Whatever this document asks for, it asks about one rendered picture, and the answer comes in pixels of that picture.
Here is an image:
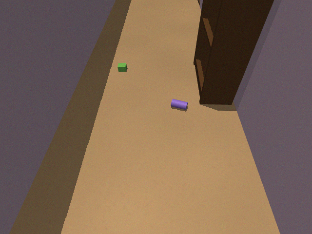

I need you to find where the bookshelf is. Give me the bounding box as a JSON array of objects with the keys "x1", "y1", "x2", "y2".
[{"x1": 194, "y1": 0, "x2": 274, "y2": 105}]

